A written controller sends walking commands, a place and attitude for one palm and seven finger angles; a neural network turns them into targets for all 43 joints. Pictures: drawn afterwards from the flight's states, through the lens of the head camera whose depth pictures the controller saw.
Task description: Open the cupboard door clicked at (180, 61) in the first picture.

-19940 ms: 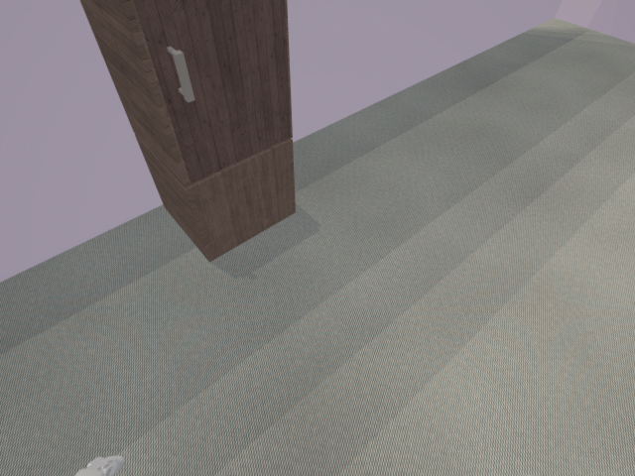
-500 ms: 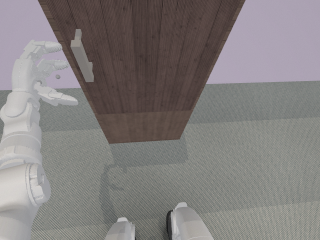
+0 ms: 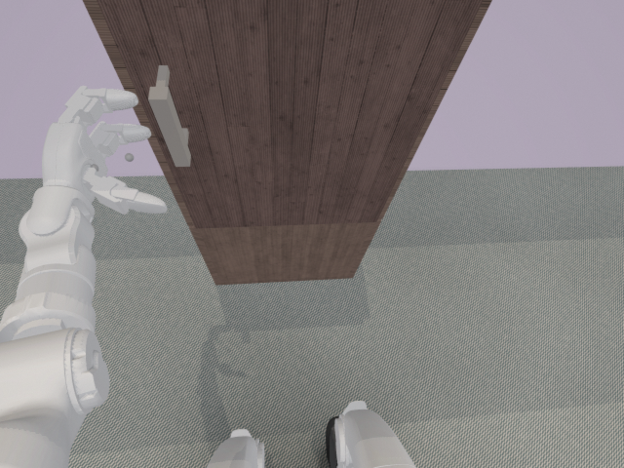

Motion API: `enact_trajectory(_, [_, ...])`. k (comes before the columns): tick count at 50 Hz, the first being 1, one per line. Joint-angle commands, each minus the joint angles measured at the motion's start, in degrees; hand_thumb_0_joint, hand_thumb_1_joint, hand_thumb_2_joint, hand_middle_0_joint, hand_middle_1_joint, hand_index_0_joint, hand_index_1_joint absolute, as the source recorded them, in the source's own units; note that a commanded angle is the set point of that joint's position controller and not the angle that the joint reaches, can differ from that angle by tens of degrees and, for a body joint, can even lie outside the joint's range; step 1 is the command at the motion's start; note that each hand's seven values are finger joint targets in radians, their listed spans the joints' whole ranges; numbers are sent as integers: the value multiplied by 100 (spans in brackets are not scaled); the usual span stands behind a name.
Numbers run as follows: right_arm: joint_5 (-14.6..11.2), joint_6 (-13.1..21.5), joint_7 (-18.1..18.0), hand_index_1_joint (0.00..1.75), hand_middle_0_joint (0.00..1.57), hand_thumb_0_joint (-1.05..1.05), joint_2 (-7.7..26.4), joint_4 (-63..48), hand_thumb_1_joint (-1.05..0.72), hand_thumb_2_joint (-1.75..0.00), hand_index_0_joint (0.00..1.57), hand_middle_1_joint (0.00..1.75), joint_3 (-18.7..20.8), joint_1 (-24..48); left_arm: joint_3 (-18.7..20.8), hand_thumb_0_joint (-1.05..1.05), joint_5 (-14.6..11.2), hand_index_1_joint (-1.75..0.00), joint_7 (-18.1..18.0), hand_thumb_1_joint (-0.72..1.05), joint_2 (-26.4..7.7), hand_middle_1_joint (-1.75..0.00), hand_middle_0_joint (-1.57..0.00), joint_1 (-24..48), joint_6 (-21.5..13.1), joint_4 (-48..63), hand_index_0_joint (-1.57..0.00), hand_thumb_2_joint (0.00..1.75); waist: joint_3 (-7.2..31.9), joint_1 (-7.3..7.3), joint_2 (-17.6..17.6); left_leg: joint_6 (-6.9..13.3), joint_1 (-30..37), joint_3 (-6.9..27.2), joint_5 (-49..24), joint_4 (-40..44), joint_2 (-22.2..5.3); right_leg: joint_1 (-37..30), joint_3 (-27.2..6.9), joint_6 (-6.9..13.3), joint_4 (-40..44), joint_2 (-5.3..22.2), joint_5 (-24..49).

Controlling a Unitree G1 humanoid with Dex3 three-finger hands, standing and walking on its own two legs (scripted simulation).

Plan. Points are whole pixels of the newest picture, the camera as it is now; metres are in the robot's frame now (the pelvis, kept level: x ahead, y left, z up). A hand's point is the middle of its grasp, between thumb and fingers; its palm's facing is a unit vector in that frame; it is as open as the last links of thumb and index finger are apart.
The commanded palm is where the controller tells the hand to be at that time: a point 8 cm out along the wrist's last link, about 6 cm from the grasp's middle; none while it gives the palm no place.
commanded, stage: slide the fingers in behind the handle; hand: left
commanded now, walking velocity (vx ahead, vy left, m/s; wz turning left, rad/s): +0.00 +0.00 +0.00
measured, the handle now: (173, 119) +0.54 +0.15 +0.07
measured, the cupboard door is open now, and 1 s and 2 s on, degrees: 0 0 0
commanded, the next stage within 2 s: close the thumb around the handle in 1.40 s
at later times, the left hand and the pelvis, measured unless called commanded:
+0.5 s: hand (166, 156) +0.48 +0.16 +0.06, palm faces -0.02 -1.00 -0.03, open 14.0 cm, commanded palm +0.46 +0.20 +0.07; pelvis +0.00 +0.00 +0.00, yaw +0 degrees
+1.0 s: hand (190, 157) +0.48 +0.13 +0.06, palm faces +0.00 -1.00 -0.03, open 14.0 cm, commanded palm +0.45 +0.18 +0.07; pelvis -0.01 -0.01 +0.00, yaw +0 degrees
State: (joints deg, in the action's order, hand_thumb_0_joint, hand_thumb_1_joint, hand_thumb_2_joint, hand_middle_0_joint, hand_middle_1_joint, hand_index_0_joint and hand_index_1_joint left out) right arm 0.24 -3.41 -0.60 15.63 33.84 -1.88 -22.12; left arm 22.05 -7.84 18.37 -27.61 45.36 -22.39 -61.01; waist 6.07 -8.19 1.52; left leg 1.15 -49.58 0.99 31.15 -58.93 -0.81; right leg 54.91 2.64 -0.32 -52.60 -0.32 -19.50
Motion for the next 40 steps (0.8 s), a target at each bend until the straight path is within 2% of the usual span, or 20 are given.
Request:
enact_trajectory(1, [42, 81, -56, 30, 20, 0, 953, -291, -90, -90, 20, 30, 351, -878, 176, 0, -76, -120, -161, -50, -1318, -120, -30, 2336, -425, 1214, -30, 30, 2688, -71, 436, -107, 945, 113, -2871, 738, 45, -2212, -79, 159, 222, -145, 1948])
enact_trajectory(4, [50, 109, -46, 30, 20, 0, 928, -248, -90, -90, 20, 30, 349, -868, 30, 0, 2, -120, -256, -50, -1182, -120, -30, 2571, -493, 1176, -30, 30, 2578, -116, 704, -145, 1104, 144, -2849, 723, 41, -1917, -57, 167, 201, -145, 1759])
enact_trajectory(6, [69, 128, -33, 30, 20, 0, 927, -263, -90, -90, 20, 30, 359, -873, 61, 0, 3, -120, -309, -50, -1178, -120, -30, 2575, -557, 1294, -30, 30, 2819, -79, 720, -165, 1194, 161, -2972, 711, 46, -2040, -59, 172, 174, -142, 1837])
enact_trajectory(8, [65, 137, -29, 30, 20, 0, 933, -257, -90, -90, 20, 30, 351, -897, 64, 0, -11, -120, -326, -50, -1137, -120, -30, 2465, -542, 1098, -30, 30, 2736, -117, 530, -139, 1070, 154, -2954, 680, 47, -2057, -55, 179, 154, -151, 1896])
enact_trajectory(10, [53, 129, -24, 30, 20, 0, 934, -261, -90, -90, 20, 30, 346, -872, 95, 0, 17, -120, -345, -50, -1170, -120, -30, 2418, -529, 1003, -30, 30, 2680, -74, 429, -125, 899, 136, -2768, 710, 65, -2142, -84, 163, 165, -136, 1846])
enact_trajectory(11, [54, 131, -20, 30, 20, 0, 916, -272, -90, -90, 20, 30, 345, -849, -28, 0, 29, -120, -350, -50, -1032, -120, -30, 2484, -529, 1077, -30, 30, 2697, -98, 518, -131, 949, 132, -2779, 729, 63, -2123, -70, 165, 163, -129, 1835])
enact_trajectory(14, [69, 148, 7, 30, 20, 0, 906, -289, -90, -90, 20, 30, 380, -877, -59, 0, 10, -120, -433, -50, -961, -120, -30, 2570, -589, 1468, -30, 30, 3109, -48, 812, -205, 1413, 179, -3247, 689, 34, -2039, -45, 173, 136, -141, 1950])
enact_trajectory(15, [59, 145, 21, 30, 20, 0, 890, -282, -90, -90, 20, 30, 384, -872, -108, 0, 9, -120, -460, -50, -851, -120, -30, 2371, -561, 1336, -30, 30, 3006, -33, 717, -226, 1406, 184, -3303, 691, 26, -2005, -22, 173, 145, -151, 1937])
enact_trajectory(16, [56, 145, 30, 30, 20, 0, 878, -261, -90, -90, 20, 30, 385, -868, -222, 0, -18, -120, -490, -50, -643, -120, -30, 2315, -515, 1178, -30, 30, 2762, -113, 446, -186, 1250, 153, -3126, 709, 27, -1998, -11, 151, 196, -157, 1906])
enact_trajectory(17, [60, 145, 28, 30, 20, 0, 895, -246, -90, -90, 20, 30, 395, -876, -135, 0, -22, -120, -538, -50, -724, -120, -30, 2390, -506, 1183, -30, 30, 2704, -119, 269, -139, 1021, 121, -2897, 722, 44, -2142, -50, 140, 214, -146, 1923])
enact_trajectory(18, [63, 140, 17, 30, 20, 0, 908, -273, -90, -90, 20, 30, 386, -900, -9, 0, -4, -120, -578, -50, -863, -120, -30, 2287, -501, 1126, -30, 30, 2688, -64, 272, -121, 941, 116, -2868, 740, 58, -2215, -64, 165, 193, -145, 1960])
enact_trajectory(19, [58, 144, 26, 30, 20, 0, 885, -274, -90, -90, 20, 30, 372, -853, -125, 0, 49, -120, -598, -50, -777, -120, -30, 2395, -502, 1168, -30, 30, 2694, -64, 474, -131, 923, 90, -2737, 761, 78, -2173, -80, 156, 192, -123, 1877])
enact_trajectory(22, [81, 161, 30, 30, 20, 0, 878, -260, -90, -90, 20, 30, 385, -873, -87, 0, 110, -120, -714, -50, -787, -120, -30, 2457, -549, 1149, -30, 30, 2662, -70, 290, -104, 844, 72, -2580, 775, 93, -2238, -95, 150, 211, -119, 1828])
enact_trajectory(24, [95, 181, 36, 30, 20, 0, 861, -244, -90, -90, 20, 30, 375, -865, -163, 0, 141, -120, -762, -50, -745, -120, -30, 2720, -635, 1291, -30, 30, 2745, -93, 510, -123, 938, 89, -2602, 750, 99, -2166, -105, 157, 170, -108, 1811])
enact_trajectory(27, [98, 212, 56, 30, 20, 0, 846, -232, -90, -90, 20, 30, 373, -843, -311, 0, 142, -120, -824, -50, -483, -120, -30, 2633, -646, 1086, -30, 30, 2600, -139, 325, -96, 807, 49, -2377, 759, 111, -2140, -112, 141, 213, -112, 1685])
enact_trajectory(29, [100, 232, 54, 30, 20, 0, 859, -209, -90, -90, 20, 30, 384, -852, -334, 0, 172, -120, -852, -50, -486, -120, -30, 2786, -688, 1119, -30, 30, 2667, -146, 384, -109, 855, 81, -2371, 760, 117, -2101, -102, 151, 181, -102, 1647])
enact_trajectory(33, [107, 242, 66, 30, 20, 0, 860, -235, -90, -90, 20, 30, 398, -884, -256, 0, 163, -120, -926, -50, -468, -120, -30, 2619, -658, 1031, -30, 30, 2777, -113, 213, -61, 724, 12, -2329, 732, 148, -2312, -148, 150, 200, -104, 1779])
enact_trajectory(35, [107, 234, 61, 30, 20, 0, 854, -234, -90, -90, 20, 30, 392, -876, -115, 0, 182, -120, -964, -50, -639, -120, -30, 2576, -672, 1065, -30, 30, 2836, -52, 133, -55, 590, -18, -2261, 747, 161, -2506, -188, 137, 198, -88, 1853])
enact_trajectory(39, [94, 257, 76, 30, 20, 0, 812, -268, -90, -90, 20, 30, 387, -808, -291, 0, 210, -120, -1014, -50, -400, -120, -30, 2541, -693, 1070, -30, 30, 2687, -84, 200, -39, 500, -68, -2069, 763, 173, -2463, -212, 128, 237, -84, 1773])
enact_trajectory(40, [98, 265, 69, 30, 20, 0, 839, -234, -90, -90, 20, 30, 387, -822, -198, 0, 211, -120, -1040, -50, -519, -120, -30, 2614, -688, 1021, -30, 30, 2620, -108, 83, -30, 429, -61, -1969, 764, 163, -2442, -215, 120, 248, -82, 1688])
